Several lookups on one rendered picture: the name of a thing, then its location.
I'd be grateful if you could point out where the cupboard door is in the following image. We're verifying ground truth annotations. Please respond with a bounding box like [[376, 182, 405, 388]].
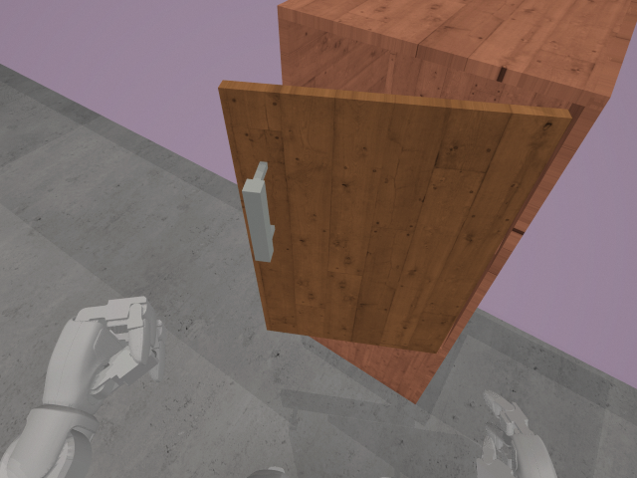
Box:
[[218, 80, 572, 354]]

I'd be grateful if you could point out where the robot right hand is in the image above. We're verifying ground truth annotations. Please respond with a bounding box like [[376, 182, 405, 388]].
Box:
[[476, 389, 557, 478]]

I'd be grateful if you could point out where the robot left hand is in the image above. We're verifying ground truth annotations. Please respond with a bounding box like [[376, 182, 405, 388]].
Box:
[[42, 296, 167, 415]]

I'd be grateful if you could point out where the handle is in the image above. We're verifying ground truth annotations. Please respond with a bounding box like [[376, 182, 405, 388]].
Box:
[[242, 161, 275, 263]]

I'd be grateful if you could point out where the left robot forearm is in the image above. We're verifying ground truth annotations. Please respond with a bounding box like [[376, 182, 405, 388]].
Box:
[[0, 404, 100, 478]]

